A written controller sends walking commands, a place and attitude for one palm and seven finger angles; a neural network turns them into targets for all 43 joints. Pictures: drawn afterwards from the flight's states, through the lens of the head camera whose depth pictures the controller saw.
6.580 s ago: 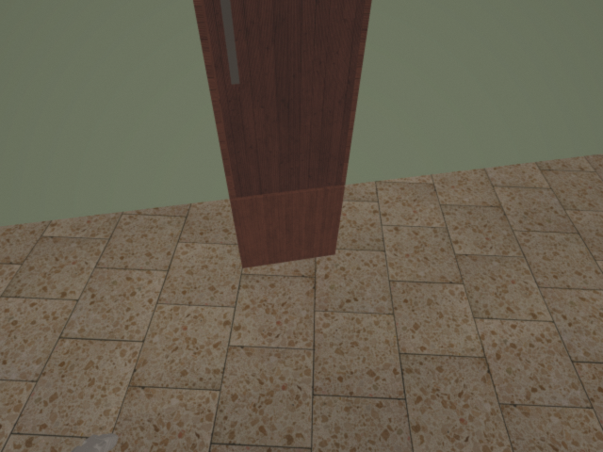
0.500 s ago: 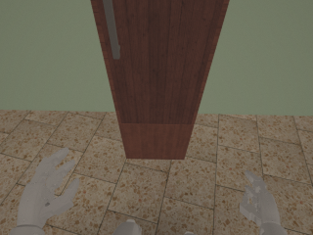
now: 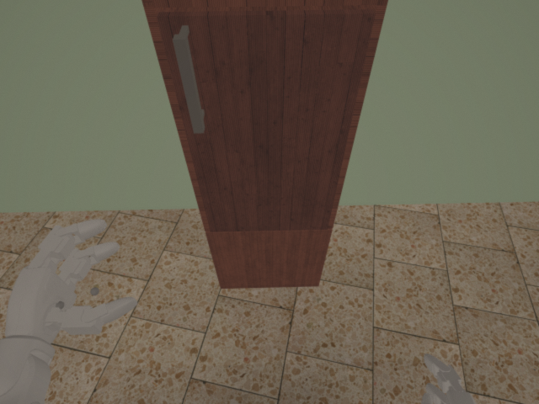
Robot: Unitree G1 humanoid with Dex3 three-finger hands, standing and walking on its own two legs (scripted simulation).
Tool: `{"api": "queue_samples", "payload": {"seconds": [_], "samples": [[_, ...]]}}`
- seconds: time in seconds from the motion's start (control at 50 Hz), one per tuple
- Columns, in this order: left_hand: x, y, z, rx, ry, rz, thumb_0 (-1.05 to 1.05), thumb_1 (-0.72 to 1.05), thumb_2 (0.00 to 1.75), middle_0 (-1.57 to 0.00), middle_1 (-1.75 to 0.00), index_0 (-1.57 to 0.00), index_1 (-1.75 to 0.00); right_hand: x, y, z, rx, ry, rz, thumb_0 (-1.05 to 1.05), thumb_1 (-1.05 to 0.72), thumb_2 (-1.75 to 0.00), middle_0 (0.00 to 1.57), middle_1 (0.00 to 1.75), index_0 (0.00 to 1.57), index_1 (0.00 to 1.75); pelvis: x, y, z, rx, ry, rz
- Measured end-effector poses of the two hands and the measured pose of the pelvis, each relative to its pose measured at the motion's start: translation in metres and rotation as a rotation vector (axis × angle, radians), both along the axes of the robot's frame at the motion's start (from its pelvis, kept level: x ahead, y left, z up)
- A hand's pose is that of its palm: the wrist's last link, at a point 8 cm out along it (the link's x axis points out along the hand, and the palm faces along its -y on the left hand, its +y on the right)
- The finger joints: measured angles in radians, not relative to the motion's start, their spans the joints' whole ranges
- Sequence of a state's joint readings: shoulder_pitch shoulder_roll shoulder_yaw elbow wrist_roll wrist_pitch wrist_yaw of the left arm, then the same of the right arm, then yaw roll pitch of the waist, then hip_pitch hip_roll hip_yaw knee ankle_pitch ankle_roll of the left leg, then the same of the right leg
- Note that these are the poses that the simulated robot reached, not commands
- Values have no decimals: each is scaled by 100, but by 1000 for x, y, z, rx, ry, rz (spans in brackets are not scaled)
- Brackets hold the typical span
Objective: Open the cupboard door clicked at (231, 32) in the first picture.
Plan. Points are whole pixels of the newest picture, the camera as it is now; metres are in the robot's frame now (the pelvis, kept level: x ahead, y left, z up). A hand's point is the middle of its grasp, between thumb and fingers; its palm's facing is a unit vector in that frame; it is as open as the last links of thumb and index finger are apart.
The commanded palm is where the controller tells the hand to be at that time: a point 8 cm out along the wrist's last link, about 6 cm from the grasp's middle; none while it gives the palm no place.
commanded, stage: raise the hand with hooked fingers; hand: left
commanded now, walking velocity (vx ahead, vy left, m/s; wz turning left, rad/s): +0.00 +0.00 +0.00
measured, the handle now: (192, 83) +0.59 +0.18 +0.18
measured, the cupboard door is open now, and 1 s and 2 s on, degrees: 0 0 0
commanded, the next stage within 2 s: move the hooked fingers beside the handle in 1.16 s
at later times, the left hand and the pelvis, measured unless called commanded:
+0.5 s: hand (37, 225) +0.28 +0.30 +0.17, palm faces +0.14 -0.99 -0.05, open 13.9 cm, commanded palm +0.24 +0.34 +0.18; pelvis +0.00 +0.02 +0.02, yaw +1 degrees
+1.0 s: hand (44, 200) +0.29 +0.28 +0.20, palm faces +0.14 -0.99 -0.04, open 14.0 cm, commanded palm +0.26 +0.32 +0.20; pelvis +0.00 +0.00 +0.03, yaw +0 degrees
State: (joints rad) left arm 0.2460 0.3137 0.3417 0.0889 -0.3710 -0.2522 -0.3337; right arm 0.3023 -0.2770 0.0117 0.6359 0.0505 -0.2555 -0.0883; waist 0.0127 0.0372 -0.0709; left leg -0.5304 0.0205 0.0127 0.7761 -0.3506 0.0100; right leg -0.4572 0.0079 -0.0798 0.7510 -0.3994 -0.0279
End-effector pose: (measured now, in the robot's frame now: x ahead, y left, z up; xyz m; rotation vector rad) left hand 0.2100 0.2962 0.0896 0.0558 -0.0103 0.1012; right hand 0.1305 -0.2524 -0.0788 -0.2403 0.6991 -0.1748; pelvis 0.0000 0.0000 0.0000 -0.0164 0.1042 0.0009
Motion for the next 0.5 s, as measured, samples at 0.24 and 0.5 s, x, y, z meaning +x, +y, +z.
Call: {"api": "queue_samples", "payload": {"seconds": [0.24, 0.5], "samples": [[25, 27, 41, 0, -66, 5, 0, -28, 40, -29, -105, -28, -106, 48, 38, 34, 17, -145, 68, 2, -90, -90, 20, 30, 20, 30, 5, 16, 11, -7, -55, 8], [40, 51, 79, 4, -49, 36, -1, -48, 31, -30, -118, -29, -119, 59, 68, 42, 58, -145, 124, 2, -90, -90, 21, 30, 21, 30, 2, 22, 21, -7, -102, 20]]}}
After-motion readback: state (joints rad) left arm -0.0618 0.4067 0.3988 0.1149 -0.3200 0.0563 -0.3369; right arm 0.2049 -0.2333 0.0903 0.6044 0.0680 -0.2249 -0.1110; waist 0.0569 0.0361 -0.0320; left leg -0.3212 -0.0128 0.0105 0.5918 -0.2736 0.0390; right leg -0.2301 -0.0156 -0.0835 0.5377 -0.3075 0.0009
